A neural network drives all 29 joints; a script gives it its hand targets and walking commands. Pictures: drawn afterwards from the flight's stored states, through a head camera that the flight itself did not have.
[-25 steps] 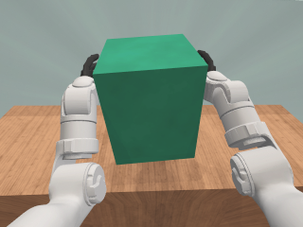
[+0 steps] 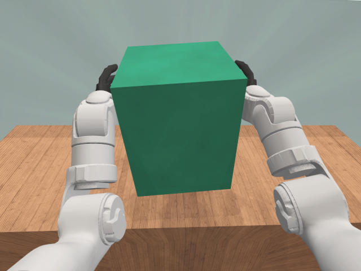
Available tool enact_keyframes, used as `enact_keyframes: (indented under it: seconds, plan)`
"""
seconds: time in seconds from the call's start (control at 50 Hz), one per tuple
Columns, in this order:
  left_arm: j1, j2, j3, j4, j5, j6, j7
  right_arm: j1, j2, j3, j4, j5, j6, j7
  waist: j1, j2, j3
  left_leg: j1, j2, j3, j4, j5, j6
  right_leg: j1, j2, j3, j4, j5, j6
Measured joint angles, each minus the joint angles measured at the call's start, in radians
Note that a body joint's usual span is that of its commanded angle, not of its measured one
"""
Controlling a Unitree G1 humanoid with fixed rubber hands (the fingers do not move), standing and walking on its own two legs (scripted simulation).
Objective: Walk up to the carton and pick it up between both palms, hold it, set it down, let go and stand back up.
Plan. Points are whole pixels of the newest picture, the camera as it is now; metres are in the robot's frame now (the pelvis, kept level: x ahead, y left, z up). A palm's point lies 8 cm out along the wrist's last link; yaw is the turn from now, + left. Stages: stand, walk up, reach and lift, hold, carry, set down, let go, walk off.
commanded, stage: hold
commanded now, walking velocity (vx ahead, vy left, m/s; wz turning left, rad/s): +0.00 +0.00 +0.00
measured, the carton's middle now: (178, 117) +0.36 -0.01 +0.23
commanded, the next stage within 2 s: set down in 0.76 s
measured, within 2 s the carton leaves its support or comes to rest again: neither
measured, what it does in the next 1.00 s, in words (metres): stands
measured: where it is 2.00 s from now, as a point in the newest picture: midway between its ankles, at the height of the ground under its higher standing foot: outside the picture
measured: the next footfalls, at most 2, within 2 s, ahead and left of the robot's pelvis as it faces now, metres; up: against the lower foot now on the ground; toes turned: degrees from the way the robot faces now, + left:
none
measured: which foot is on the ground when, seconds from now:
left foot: down 0.00-1.00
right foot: down 0.00-1.00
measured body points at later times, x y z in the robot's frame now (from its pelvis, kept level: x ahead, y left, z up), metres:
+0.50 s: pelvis +0.00 +0.00 +0.00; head -0.08 +0.02 +0.44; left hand +0.39 +0.14 +0.27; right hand +0.38 -0.15 +0.28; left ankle +0.02 +0.12 -0.75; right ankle +0.00 -0.12 -0.75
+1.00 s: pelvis +0.00 +0.00 +0.00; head -0.08 +0.02 +0.44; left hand +0.40 +0.15 +0.30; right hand +0.39 -0.15 +0.30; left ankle +0.02 +0.12 -0.75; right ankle +0.00 -0.12 -0.75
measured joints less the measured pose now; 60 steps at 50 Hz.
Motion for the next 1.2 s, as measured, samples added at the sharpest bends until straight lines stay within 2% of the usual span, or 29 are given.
enact_keyframes:
  seconds: [0.66, 0.84, 0.96, 1.06, 1.12, 1.2]
  plan:
    - [0.019, -0.008, -0.007, -0.036, 0.005, 0.009, 0.001, 0.014, -0.007, 0.012, -0.025, 0.012, 0.004, -0.002, -0.004, 0.001, 0.005, 0.008, 0.0, -0.001, 0.006, -0.008, 0.001, 0.012, 0.001, 0.0, 0.0, -0.006, 0.0]
    - [-0.007, 0.001, 0.005, 0.005, -0.002, -0.007, 0.001, -0.011, 0.003, -0.009, 0.006, -0.007, -0.001, 0.0, 0.001, 0.007, -0.006, -0.013, 0.0, 0.002, 0.009, -0.003, 0.001, -0.014, 0.001, 0.003, 0.01, -0.003, 0.001]
    - [-0.086, 0.023, 0.037, 0.112, -0.005, -0.105, 0.003, -0.069, 0.03, -0.078, 0.079, -0.079, -0.082, 0.029, 0.005, 0.007, -0.01, -0.025, -0.004, 0.0, 0.003, 0.003, 0.003, -0.029, -0.003, 0.0, 0.013, -0.003, 0.001]
    - [-0.151, 0.037, 0.096, 0.212, 0.057, -0.207, -0.044, -0.109, 0.079, -0.172, 0.179, -0.188, -0.201, 0.062, -0.006, -0.021, 0.037, 0.036, -0.011, -0.005, -0.032, 0.014, 0.003, 0.027, -0.011, -0.007, -0.003, -0.007, 0.001]
    - [-0.144, 0.04, 0.105, 0.211, 0.096, -0.237, -0.075, -0.088, 0.106, -0.192, 0.196, -0.229, -0.267, 0.074, -0.017, -0.04, 0.074, 0.078, -0.013, -0.009, -0.045, 0.013, 0.004, 0.07, -0.015, -0.013, -0.015, -0.011, 0.001]
    - [-0.088, 0.028, 0.087, 0.161, 0.119, -0.259, -0.093, -0.008, 0.13, -0.177, 0.172, -0.242, -0.342, 0.085, -0.026, -0.063, 0.12, 0.111, -0.015, -0.016, -0.041, 0.003, 0.005, 0.114, -0.017, -0.023, -0.027, -0.016, 0.002]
